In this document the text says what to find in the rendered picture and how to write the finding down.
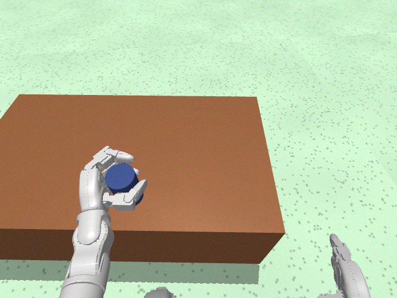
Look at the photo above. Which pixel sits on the right robot hand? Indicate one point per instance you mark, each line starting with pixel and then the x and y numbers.
pixel 347 274

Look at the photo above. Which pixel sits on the left robot hand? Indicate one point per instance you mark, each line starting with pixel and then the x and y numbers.
pixel 93 191

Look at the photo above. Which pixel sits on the left robot arm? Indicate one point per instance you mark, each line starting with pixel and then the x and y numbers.
pixel 88 270

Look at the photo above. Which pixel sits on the can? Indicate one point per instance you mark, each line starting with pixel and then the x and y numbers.
pixel 121 178

